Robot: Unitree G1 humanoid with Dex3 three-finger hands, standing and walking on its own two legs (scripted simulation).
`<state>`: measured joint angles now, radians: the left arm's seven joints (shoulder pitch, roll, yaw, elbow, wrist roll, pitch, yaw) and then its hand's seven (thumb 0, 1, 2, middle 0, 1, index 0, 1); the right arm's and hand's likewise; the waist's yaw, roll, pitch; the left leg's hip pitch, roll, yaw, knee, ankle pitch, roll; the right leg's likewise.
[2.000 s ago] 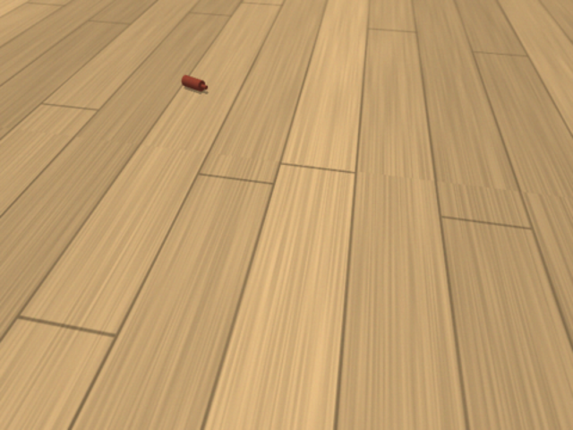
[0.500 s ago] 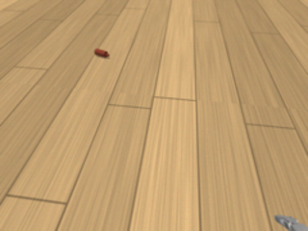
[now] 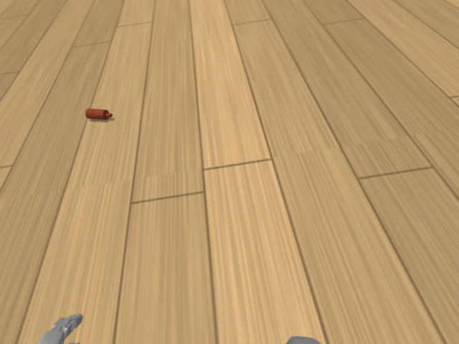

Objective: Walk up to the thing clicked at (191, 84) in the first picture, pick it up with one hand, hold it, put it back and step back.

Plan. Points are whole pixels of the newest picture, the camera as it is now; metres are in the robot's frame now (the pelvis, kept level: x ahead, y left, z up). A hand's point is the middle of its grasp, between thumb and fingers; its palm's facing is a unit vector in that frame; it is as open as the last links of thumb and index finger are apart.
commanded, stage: walk up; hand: left
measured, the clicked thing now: (99, 114) +1.71 +0.88 -0.71
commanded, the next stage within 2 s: none
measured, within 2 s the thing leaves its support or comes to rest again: neither
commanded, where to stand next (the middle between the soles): +1.22 +0.83 m, yaw -17 degrees
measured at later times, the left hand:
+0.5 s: hand (40, 272) +0.34 +0.45 -0.14, palm faces -0.13 -0.89 -0.43, open 7.4 cm
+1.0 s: hand (56, 162) +0.64 +0.48 -0.09, palm faces -0.08 -0.86 -0.51, open 7.4 cm
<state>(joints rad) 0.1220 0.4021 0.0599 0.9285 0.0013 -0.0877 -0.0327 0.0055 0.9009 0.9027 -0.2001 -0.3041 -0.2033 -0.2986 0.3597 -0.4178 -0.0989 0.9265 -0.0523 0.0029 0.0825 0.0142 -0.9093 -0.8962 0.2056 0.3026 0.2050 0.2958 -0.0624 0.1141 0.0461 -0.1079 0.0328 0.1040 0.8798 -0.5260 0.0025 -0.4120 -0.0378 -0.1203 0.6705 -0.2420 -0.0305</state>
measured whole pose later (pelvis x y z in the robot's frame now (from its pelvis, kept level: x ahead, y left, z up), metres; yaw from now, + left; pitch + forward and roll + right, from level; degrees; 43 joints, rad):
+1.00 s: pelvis +0.50 +0.21 +0.01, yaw -9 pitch -3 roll +0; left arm 0.25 0.37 0.04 0.89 -0.01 -0.10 0.05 0.00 0.90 0.90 -0.20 -0.30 -0.21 -0.30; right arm 0.29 -0.42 -0.08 0.84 -0.05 0.04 0.10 0.01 -0.91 -0.90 0.21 0.30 0.21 0.30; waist 0.00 0.13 0.05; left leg -0.45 0.03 -0.08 1.16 -0.36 -0.01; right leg -0.28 -0.04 -0.11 0.56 -0.24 -0.03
